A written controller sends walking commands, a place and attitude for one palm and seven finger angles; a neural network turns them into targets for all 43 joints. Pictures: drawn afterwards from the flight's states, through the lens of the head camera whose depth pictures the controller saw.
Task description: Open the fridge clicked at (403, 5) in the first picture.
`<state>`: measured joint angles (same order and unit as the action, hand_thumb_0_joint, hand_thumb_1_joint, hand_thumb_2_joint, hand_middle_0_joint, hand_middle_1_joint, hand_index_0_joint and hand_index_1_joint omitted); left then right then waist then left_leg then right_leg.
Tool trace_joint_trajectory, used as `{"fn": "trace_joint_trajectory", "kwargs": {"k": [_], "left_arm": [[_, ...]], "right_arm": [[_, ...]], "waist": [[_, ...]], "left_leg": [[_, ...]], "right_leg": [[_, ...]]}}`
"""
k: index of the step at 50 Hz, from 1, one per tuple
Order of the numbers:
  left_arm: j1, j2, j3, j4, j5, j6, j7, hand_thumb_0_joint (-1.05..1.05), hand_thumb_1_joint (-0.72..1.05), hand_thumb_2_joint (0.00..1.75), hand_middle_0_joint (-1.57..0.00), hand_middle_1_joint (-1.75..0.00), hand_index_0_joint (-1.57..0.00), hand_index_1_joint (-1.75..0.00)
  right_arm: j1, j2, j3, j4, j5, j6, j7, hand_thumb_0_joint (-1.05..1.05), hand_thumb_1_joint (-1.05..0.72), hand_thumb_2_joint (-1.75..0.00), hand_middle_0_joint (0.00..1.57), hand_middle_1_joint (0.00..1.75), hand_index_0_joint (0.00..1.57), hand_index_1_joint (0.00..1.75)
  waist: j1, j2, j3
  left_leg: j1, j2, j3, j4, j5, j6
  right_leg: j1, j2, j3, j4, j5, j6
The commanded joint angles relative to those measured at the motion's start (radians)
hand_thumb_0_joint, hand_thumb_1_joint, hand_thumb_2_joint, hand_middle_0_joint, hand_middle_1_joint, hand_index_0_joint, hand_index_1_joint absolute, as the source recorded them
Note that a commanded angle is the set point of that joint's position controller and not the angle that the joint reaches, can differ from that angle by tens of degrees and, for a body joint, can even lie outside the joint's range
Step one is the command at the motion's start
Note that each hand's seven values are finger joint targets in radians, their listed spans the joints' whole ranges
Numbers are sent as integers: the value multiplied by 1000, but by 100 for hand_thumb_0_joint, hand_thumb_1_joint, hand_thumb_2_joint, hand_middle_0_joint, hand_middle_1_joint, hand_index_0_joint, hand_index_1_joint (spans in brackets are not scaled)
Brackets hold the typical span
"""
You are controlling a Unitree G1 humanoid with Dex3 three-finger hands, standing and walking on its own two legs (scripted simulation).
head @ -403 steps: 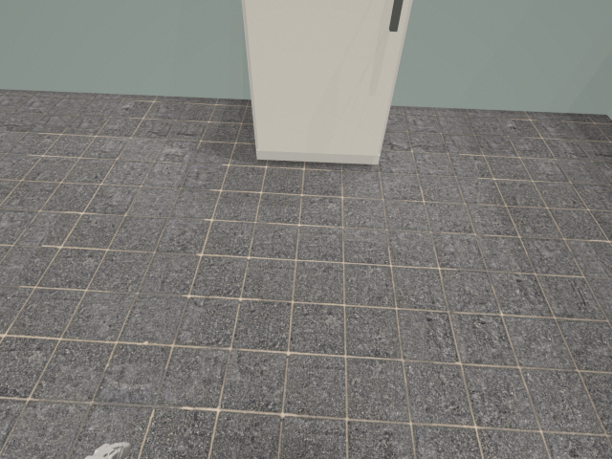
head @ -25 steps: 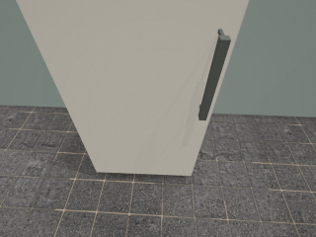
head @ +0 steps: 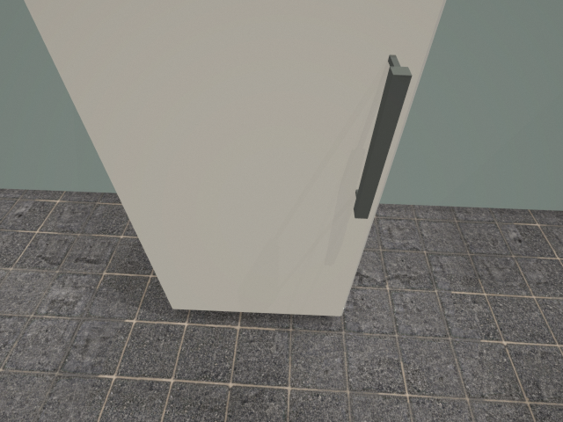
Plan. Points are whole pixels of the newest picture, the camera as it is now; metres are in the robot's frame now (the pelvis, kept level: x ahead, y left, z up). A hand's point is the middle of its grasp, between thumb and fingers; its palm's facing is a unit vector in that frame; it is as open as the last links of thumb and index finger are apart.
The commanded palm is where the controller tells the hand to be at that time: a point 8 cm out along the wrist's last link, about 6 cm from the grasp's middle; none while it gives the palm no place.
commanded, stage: look again from close up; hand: right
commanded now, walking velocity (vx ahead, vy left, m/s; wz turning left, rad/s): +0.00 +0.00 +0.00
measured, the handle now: (374, 147) +0.57 -0.14 +0.09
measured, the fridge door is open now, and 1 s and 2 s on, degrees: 0 0 0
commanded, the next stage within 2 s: shuffle to correct the standing spot in 0.80 s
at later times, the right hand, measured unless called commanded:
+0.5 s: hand out of the picture +0.07 -0.24 -0.16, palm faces -0.01 +0.95 -0.32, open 7.3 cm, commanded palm none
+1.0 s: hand out of the picture +0.08 -0.23 -0.16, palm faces -0.01 +0.95 -0.32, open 7.3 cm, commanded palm none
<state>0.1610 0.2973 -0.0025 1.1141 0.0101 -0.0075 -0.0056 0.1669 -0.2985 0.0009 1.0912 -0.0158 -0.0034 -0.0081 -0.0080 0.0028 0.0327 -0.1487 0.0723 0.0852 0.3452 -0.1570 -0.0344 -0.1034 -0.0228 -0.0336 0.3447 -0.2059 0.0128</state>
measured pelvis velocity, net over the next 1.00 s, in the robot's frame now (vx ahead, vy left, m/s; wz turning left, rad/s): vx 0.02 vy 0.00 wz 0.00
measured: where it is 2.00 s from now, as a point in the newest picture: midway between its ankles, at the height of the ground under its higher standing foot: outside the picture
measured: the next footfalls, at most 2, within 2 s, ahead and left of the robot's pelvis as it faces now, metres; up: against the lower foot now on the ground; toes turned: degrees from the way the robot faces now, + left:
left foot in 1.52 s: +0.13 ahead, +0.12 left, +0.00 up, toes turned +8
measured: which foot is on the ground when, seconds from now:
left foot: down 0.00-1.00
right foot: down 0.00-1.00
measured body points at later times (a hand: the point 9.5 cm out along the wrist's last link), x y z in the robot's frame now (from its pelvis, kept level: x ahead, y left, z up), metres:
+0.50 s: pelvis +0.01 +0.00 +0.00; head +0.02 +0.00 +0.45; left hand +0.08 +0.29 -0.14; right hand +0.07 -0.29 -0.14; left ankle +0.02 +0.14 -0.75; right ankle -0.01 -0.13 -0.75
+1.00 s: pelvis +0.02 +0.00 +0.00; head +0.02 +0.00 +0.45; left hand +0.08 +0.29 -0.14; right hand +0.08 -0.28 -0.14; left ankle +0.02 +0.14 -0.75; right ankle -0.01 -0.13 -0.75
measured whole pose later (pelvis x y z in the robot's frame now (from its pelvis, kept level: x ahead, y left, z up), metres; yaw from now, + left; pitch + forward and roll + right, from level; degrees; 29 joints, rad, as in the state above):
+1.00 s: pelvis +0.02 +0.00 +0.00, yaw +0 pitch -2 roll +0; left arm 0.15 0.32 -0.01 1.12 0.01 -0.01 0.00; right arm 0.15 -0.31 0.00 1.11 -0.01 0.00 -0.01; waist -0.01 0.00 0.02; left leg -0.12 0.06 0.09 0.32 -0.17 -0.03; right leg -0.07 -0.03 -0.03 0.31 -0.21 0.02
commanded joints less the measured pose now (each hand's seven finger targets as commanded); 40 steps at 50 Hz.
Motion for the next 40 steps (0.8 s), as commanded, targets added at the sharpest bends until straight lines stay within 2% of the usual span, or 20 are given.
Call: {"fn": "trace_joint_trajectory", "kwargs": {"k": [1,10,19,29,40], "left_arm": [[-29,197,38,-58,1,-22,17,0,90,90,-20,-30,-20,-30],[-36,205,39,-60,1,-23,17,0,90,90,-20,-30,-20,-30],[-39,218,38,-60,1,-25,18,0,90,90,-20,-30,-20,-30],[-52,223,37,-58,1,-25,19,0,90,90,-20,-30,-20,-30],[-54,230,37,-59,2,-26,20,0,90,90,-20,-30,-20,-30]], "right_arm": [[-13,-189,-38,-52,0,-24,-10,0,-90,-90,20,30,20,30],[-23,-197,-40,-51,-1,-23,-8,0,-90,-90,20,30,20,30],[-28,-208,-40,-47,-1,-25,-8,0,-90,-90,20,30,20,30],[-39,-216,-41,-45,0,-25,-7,0,-90,-90,20,30,20,30],[-43,-225,-42,-45,0,-27,-5,0,-90,-90,20,30,20,30]], "waist": [[3,-1,-35],[2,-6,-23],[4,-1,-55],[1,-1,-37],[2,0,-50]], "left_leg": [[58,77,-88,-52,76,41],[57,77,-88,-59,72,38],[73,80,-90,-55,119,41],[72,80,-88,-61,129,42],[80,81,-90,-66,139,44]], "right_leg": [[-62,-105,90,-76,124,-19],[-61,-106,90,-84,121,-19],[-32,-111,86,-80,164,-20],[-30,-112,85,-87,172,-21],[-21,-112,84,-87,172,-20]]}}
